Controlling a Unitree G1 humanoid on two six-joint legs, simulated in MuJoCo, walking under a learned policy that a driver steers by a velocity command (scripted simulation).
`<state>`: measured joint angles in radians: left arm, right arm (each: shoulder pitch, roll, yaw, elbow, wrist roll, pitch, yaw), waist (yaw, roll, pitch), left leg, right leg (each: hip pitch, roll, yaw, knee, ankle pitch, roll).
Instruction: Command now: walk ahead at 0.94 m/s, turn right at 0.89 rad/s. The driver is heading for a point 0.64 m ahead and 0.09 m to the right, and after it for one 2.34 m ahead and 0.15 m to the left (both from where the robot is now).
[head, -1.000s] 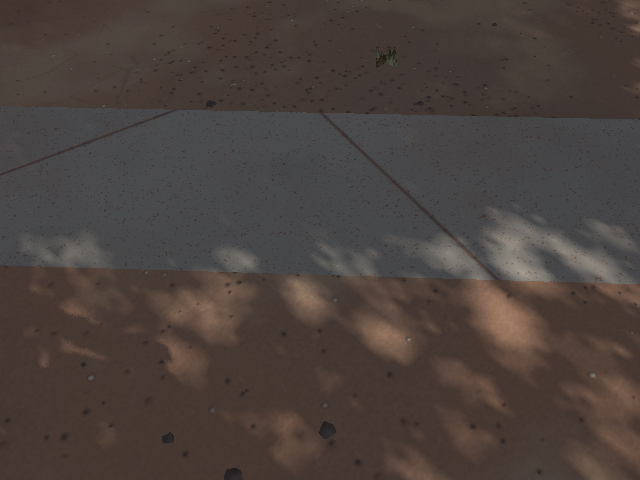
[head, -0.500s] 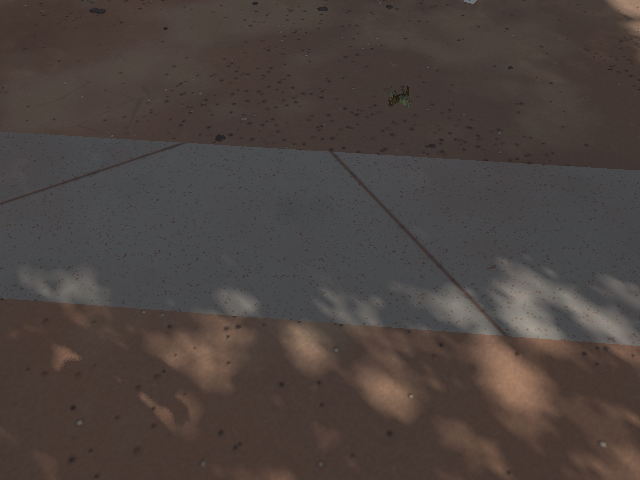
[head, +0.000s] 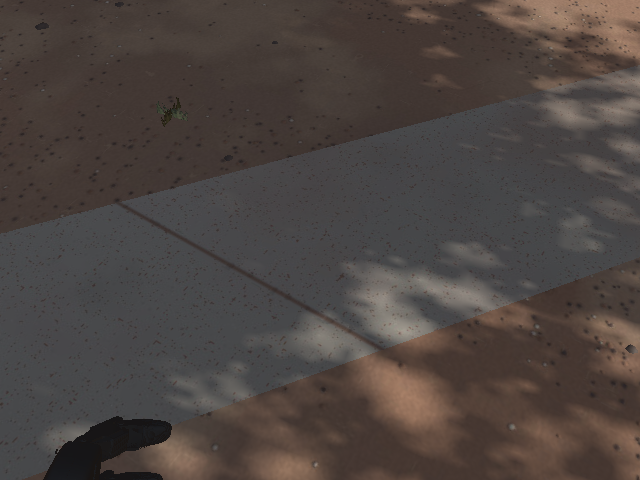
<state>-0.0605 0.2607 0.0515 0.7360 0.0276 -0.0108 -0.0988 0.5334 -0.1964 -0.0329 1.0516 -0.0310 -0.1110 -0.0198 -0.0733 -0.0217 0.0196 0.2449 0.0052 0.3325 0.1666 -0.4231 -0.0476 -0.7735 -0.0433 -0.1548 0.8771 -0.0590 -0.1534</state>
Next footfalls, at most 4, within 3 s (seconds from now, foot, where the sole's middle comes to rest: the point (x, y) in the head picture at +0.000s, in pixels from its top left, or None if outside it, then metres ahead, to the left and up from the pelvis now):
0.10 right None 0.25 -0.04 -0.75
0.54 left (326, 361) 0.72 -0.04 -0.75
0.92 right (444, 323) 0.81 -0.33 -0.75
1.32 left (326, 335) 0.79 -0.05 -0.75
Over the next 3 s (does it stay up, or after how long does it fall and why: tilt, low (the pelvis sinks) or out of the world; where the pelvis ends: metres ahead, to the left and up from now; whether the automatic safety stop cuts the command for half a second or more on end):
stays up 1.17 -0.18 0.01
